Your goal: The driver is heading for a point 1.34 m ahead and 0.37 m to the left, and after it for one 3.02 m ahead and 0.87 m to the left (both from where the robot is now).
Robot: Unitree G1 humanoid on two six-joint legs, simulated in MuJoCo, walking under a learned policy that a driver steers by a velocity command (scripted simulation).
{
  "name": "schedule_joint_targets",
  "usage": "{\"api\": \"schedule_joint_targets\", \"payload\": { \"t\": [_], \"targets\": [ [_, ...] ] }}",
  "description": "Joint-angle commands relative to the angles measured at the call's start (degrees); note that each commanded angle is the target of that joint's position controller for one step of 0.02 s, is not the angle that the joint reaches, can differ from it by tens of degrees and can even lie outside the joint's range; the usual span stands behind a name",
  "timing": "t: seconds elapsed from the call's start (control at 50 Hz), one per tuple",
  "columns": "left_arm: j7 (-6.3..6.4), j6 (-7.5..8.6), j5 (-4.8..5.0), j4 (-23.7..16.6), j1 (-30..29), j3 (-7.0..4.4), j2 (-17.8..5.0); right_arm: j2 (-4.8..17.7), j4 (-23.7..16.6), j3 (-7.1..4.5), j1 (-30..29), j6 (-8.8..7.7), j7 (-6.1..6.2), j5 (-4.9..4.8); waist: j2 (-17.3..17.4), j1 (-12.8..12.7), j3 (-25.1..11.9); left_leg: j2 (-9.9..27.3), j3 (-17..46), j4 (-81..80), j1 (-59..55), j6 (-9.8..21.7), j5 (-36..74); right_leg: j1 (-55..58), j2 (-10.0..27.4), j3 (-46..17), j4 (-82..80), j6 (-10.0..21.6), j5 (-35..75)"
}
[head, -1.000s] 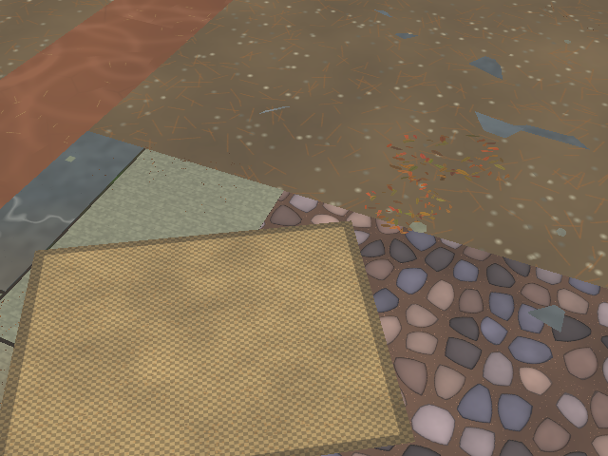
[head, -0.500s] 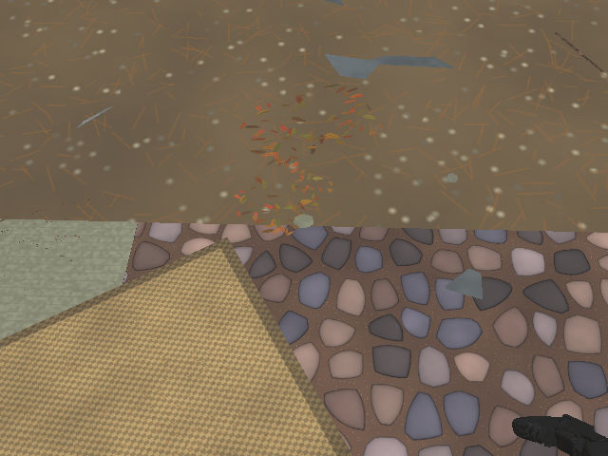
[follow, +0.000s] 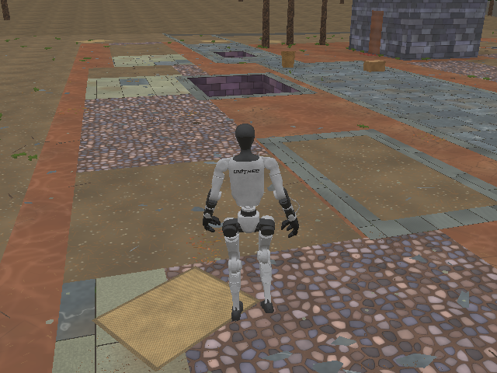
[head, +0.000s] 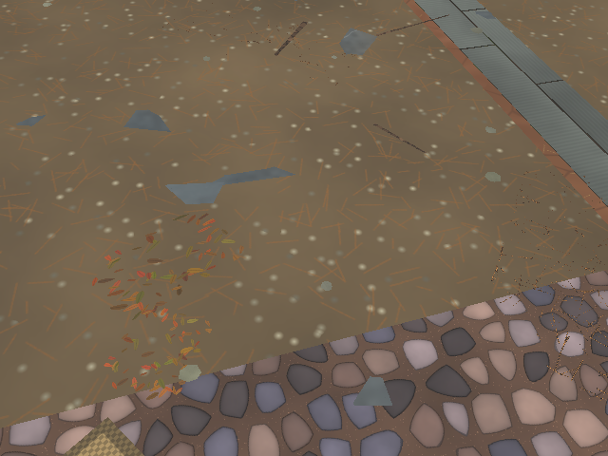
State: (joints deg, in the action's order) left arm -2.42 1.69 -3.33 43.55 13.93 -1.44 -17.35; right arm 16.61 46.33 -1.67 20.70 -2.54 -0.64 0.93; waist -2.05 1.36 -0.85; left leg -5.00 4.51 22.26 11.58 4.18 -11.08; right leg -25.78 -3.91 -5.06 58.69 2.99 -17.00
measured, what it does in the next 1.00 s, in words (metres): walks ahead, turning left: right foot, then left foot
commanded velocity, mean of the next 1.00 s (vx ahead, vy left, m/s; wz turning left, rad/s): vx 0.93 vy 0.00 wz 0.45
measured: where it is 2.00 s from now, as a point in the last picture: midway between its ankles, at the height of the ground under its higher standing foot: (135, 164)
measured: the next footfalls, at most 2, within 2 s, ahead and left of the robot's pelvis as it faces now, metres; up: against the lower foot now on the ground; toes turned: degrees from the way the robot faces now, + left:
right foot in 0.36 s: +0.37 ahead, -0.18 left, +0.00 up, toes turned -1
left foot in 0.84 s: +0.76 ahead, +0.01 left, +0.00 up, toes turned +26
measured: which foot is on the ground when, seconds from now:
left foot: down 0.00-0.36, up 0.38-0.82, down 0.84-1.00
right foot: up 0.00-0.34, down 0.36-0.80, up 0.82-1.00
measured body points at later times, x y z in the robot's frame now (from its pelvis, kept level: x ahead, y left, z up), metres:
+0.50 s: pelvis +0.32 -0.09 -0.01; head +0.34 -0.10 +0.44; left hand +0.45 +0.18 -0.10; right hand +0.34 -0.36 -0.15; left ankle +0.21 +0.04 -0.65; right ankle +0.33 -0.18 -0.74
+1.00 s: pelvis +0.74 +0.00 -0.02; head +0.76 -0.01 +0.42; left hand +0.78 +0.28 -0.10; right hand +0.89 -0.26 -0.16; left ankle +0.72 +0.00 -0.74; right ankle +0.81 -0.18 -0.64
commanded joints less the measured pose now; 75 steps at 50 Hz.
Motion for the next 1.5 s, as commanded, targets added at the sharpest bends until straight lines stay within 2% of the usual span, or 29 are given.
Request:
{"api": "schedule_joint_targets", "payload": {
  "t": [0.02, 0.26, 0.3, 0.34, 0.36, 0.38, 0.4, 0.44, 0.5, 0.6, 0.74, 0.8, 0.82, 0.84, 0.86, 0.88, 0.9, 0.98, 1.04, 1.16, 1.2, 1.22, 1.24, 1.26, 1.28, 1.32, 1.34, 1.4, 1.5],
  "targets": [
    [-0.37, 0.94, 0.12, -5.14, -5.08, -0.56, -4.34, 7.67, -2.10, -2.17, 1.35, -1.83, -0.28, -0.72, 8.83, 0.35, 3.87, 13.48, 20.10, -16.42, -5.27, 6.40, -20.14, -14.41, 4.97, 1.24, -1.50, -1.28, 6.46],
    [-1.26, 1.40, 1.38, -12.54, -23.35, 0.82, -3.04, 8.30, 1.69, -2.82, 11.15, -2.87, 0.15, -0.11, 7.51, 5.86, 8.09, 17.35, 10.30, -18.52, -11.51, 6.61, 1.13, -12.57, 6.91, 7.39, -24.38, -1.33, 13.05],
    [-0.90, 1.69, 1.17, -12.85, -21.18, 0.62, -3.17, 8.69, 2.73, -2.80, 10.70, -2.62, 0.37, -0.10, 8.58, 3.64, 7.03, 17.87, 7.98, -13.57, -10.47, 5.65, 19.08, -3.58, 4.43, 8.78, -27.88, 0.30, 7.69],
    [0.95, 2.28, 0.99, -7.93, -3.86, -1.26, -6.34, 9.98, 3.32, -2.88, 8.89, -2.61, 0.42, -0.49, 6.79, -5.40, -2.97, 14.95, 3.90, 6.61, -4.74, 3.91, 43.54, 21.23, 0.49, 9.06, -29.32, 2.28, 5.01],
    [2.30, 2.73, -0.04, -5.23, 8.69, -2.83, -10.29, 9.65, 1.71, -2.69, 6.06, -3.06, 0.15, -0.96, 3.55, -12.04, -10.55, 11.56, 2.49, 23.79, 8.56, 3.02, 31.86, 39.60, 8.45, 1.22, -29.25, 3.90, -1.63],
    [2.93, 2.88, -1.88, -4.56, 14.94, -4.35, -15.73, 0.91, -1.42, -0.79, 8.75, -3.55, -0.11, -2.50, -12.41, -11.23, -20.77, 3.90, -1.62, 45.30, 28.11, 1.51, -11.24, 56.18, 28.14, -26.69, -35.59, 6.74, -30.64],
    [2.72, 2.65, -0.76, -5.45, 12.94, -3.94, -13.67, 5.45, -1.68, -1.75, 5.99, -3.12, 0.23, -2.10, -8.28, -10.66, -19.89, 4.03, 1.99, 53.40, 31.61, 3.05, -13.60, 47.41, 30.65, -40.43, -44.56, 6.33, -39.93],
    [2.44, 2.98, 0.13, -4.29, 4.56, -2.51, -7.14, 5.19, -2.22, -1.96, 0.26, -2.34, -0.78, -0.95, -2.38, -5.81, -4.02, 9.30, 0.95, 51.51, 32.17, 2.63, -3.53, 30.82, 24.84, -21.85, -45.77, 4.30, -21.32],
    [2.56, 4.09, 1.60, -2.40, 3.02, -1.67, -3.53, 2.19, -0.76, -1.78, 1.25, 0.36, -2.50, 0.57, -4.66, -1.31, 2.28, 11.91, -0.29, 49.72, 28.84, 0.74, -1.41, 19.92, 19.62, -6.78, -50.38, 1.87, -7.95],
    [1.69, 5.97, 2.35, 1.35, 5.22, -1.42, -1.12, 0.58, -4.73, -1.28, -9.57, 1.95, -3.60, -0.02, -2.23, -0.29, 8.23, 11.56, -4.02, 44.31, 34.50, 0.67, 10.46, 17.57, 15.03, 10.85, -54.16, -1.23, 13.03],
    [4.30, 5.58, 2.21, 4.87, 11.00, -1.80, -6.12, 2.03, -8.75, -0.09, -18.88, 1.64, -4.88, -0.14, -1.43, 0.79, 6.77, 3.12, -17.86, 21.59, 20.72, 5.96, 15.78, 28.16, 14.37, 22.69, -46.86, -5.16, 70.15],
    [6.04, 2.92, 1.20, 3.02, 6.10, -3.38, -11.40, 7.71, -3.57, -2.29, 0.78, 2.28, -3.51, -0.17, -5.27, 11.89, -3.82, -1.37, -16.23, 20.75, -0.39, 9.20, 5.62, 28.97, 18.20, 20.63, -20.03, -4.42, 88.65],
    [5.65, 2.02, 0.64, 1.69, 2.80, -3.72, -12.00, 10.79, 0.31, -4.09, 13.11, 2.10, -2.36, -0.12, -3.54, 16.95, -7.84, -0.95, -10.76, 16.88, -14.15, 11.74, 0.46, 20.83, 17.91, 18.85, -1.20, -3.12, 78.02],
    [3.97, 1.94, 0.71, 1.67, 1.57, -3.08, -7.96, 12.06, 1.32, -5.33, 12.10, 1.99, -0.82, -1.00, 5.39, 14.21, -4.55, 2.13, -4.63, 12.98, -20.43, 13.78, -2.47, 7.55, 8.31, 18.48, 20.96, -2.02, 23.19],
    [3.43, 3.16, -0.34, -2.84, 3.34, -0.62, 0.54, 16.17, 0.10, -5.82, 6.53, 2.50, -0.60, -0.63, 14.85, 5.31, -2.77, 10.47, 14.32, 16.99, -26.63, 18.56, 10.90, -13.78, 1.83, 12.64, 39.07, -3.27, -13.50],
    [3.12, 4.85, 1.21, -8.67, 1.25, -0.19, -1.52, 18.50, -2.36, -6.56, 5.21, 2.83, -0.41, 0.14, 12.61, 5.66, -11.93, 18.14, 37.38, 0.56, -33.58, 27.30, -9.04, -25.34, 1.55, 0.98, 41.24, -4.00, -11.58],
    [2.88, 6.24, 0.74, -8.76, -2.05, -0.20, -4.65, 14.78, -2.98, -6.14, 4.12, 2.67, 0.17, 0.37, 2.46, 5.15, -4.59, 19.74, 41.60, -9.58, -26.26, 23.96, -19.66, -27.67, 5.02, -0.96, 34.17, -3.27, -7.15],
    [2.59, 2.70, -1.19, -7.60, -1.08, 0.28, -4.18, 9.31, -2.97, -3.98, -1.92, -0.43, 0.91, -0.11, -5.13, -4.62, 7.11, 11.04, 24.84, -12.41, 4.60, 17.89, -7.34, -13.37, 11.41, 0.14, 15.19, -6.70, -5.25],
    [1.62, 1.66, -0.20, -12.02, -10.35, 1.31, -2.28, 10.34, -3.43, -4.32, -2.19, -2.12, 0.51, -0.40, -1.82, -2.82, 9.15, 4.99, 16.74, -14.47, 14.66, 15.68, 1.49, -5.94, 11.91, 3.80, -3.13, -8.22, 5.72],
    [1.34, 2.38, 1.83, -13.74, -15.58, 1.29, -3.10, 11.60, -2.35, -5.52, 2.79, -2.12, -0.09, -1.14, 4.82, 2.91, 3.07, 5.73, 15.60, -7.75, -1.18, 8.97, 23.58, 4.36, 6.47, 5.29, -27.14, -4.64, 22.43],
    [2.27, 2.84, 1.54, -10.98, -6.81, -0.54, -6.76, 13.41, -1.74, -5.69, 3.11, -2.25, 0.32, -0.33, 5.27, -1.20, -3.32, 7.22, 15.35, 4.20, -9.71, 6.65, 41.12, 11.92, 3.22, 6.06, -27.84, -2.95, 14.18],
    [3.05, 3.05, 1.70, -8.47, 3.29, -1.72, -8.57, 14.55, -1.76, -5.80, 0.92, -2.28, 0.21, 0.26, 4.73, -7.76, -8.24, 6.40, 13.44, 16.53, -8.26, 5.37, 43.66, 21.80, 3.20, 7.39, -28.21, -2.15, 10.61],
    [4.23, 3.17, 1.08, -5.59, 15.42, -3.04, -11.37, 11.34, -2.58, -4.89, -1.87, -2.78, 0.27, 0.82, 3.27, -13.89, -13.49, 4.32, 11.13, 33.86, 1.28, 4.36, 34.59, 35.36, 8.60, 2.26, -25.33, -1.20, 1.51],
    [4.22, 3.56, -1.55, -4.38, 19.09, -4.44, -17.63, 0.99, -5.37, -2.34, 3.71, -3.29, 0.14, -1.16, -16.79, -9.04, -19.69, -4.02, 6.58, 54.95, 20.03, 2.25, -9.79, 48.95, 25.20, -28.38, -33.94, 3.99, -20.32],
    [3.01, 3.17, -0.42, -4.34, 13.49, -4.70, -16.09, 2.50, -5.69, -1.21, 5.87, -3.33, 0.08, -1.23, -20.27, -5.35, -19.33, -2.82, 5.78, 60.45, 29.37, 3.01, -13.61, 46.77, 28.12, -50.53, -45.68, 7.23, -30.61],
    [2.10, 2.97, 0.33, -4.93, 4.31, -3.31, -6.98, 6.47, -5.63, -1.56, -4.28, -2.25, -0.38, 0.62, -0.84, -4.66, -4.49, 3.90, 2.97, 56.51, 30.35, 2.55, -3.80, 30.90, 22.88, -30.82, -44.60, 6.87, -21.67],
    [2.01, 3.14, 0.14, -3.34, 5.31, -2.86, -5.53, 6.16, -6.76, -1.48, -8.15, -1.99, -1.08, 1.17, 1.31, -4.61, -1.86, 4.93, 3.05, 53.52, 29.03, 2.42, -3.76, 26.12, 19.88, -23.46, -44.59, 5.63, -13.65],
    [1.83, 4.51, 1.25, 1.68, 9.70, -1.71, -2.66, 2.92, -8.86, -0.21, -9.74, -0.69, -2.45, 1.71, -2.71, -1.99, 1.89, 5.94, 4.55, 48.04, 29.38, 1.66, -4.92, 20.74, 16.85, -14.64, -47.45, 5.07, -5.09],
    [1.40, 5.77, 2.44, 3.78, 10.81, -1.95, -5.06, 3.52, -14.22, 1.31, -22.14, -0.92, -3.41, 1.64, -1.40, -1.58, 7.76, 6.81, -1.42, 27.75, 30.34, -0.05, 7.73, 16.27, 14.18, -0.17, -55.71, 5.38, 11.52]
  ]
}}
Keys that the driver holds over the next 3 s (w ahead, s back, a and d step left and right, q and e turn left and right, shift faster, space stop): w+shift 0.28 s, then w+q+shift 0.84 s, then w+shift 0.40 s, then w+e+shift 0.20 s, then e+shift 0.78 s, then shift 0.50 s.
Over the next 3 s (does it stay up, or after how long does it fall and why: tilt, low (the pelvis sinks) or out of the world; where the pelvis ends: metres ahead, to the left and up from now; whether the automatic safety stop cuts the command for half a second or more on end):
stays up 1.62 0.67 0.00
